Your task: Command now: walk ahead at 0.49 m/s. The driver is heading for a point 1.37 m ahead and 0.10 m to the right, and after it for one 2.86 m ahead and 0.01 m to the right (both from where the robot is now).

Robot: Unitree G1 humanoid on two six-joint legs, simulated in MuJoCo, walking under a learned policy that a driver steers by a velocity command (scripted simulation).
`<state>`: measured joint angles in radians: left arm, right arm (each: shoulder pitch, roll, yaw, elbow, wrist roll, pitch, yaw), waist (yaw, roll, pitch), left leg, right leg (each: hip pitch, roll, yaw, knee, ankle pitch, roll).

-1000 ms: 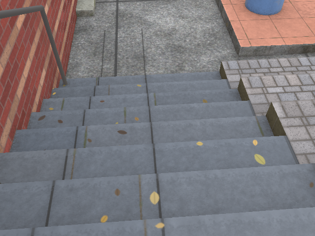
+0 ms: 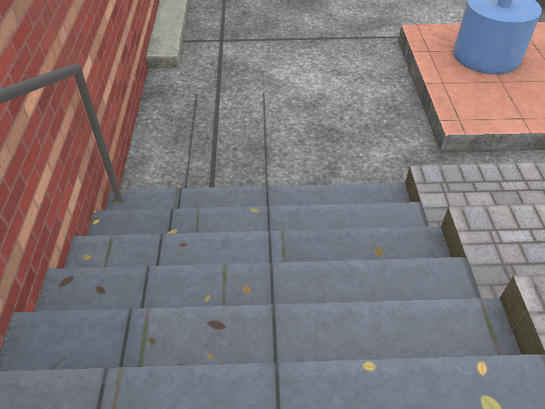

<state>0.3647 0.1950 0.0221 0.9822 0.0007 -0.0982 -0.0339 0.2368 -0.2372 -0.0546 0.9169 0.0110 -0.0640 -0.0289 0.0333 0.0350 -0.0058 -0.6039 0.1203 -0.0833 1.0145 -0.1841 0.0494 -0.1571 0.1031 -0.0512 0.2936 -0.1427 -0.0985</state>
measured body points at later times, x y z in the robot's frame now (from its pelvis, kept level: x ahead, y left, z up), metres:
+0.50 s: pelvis +0.27 +0.12 -0.17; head +0.29 +0.14 +0.27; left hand +0.22 +0.38 -0.33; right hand +0.36 -0.12 -0.30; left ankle +0.32 +0.22 -0.90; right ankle +0.12 -0.06 -0.63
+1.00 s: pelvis +0.53 +0.07 -0.28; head +0.53 +0.06 +0.17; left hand +0.72 +0.30 -0.37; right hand +0.44 -0.18 -0.43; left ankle +0.33 +0.22 -0.88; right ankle +0.63 -0.04 -1.02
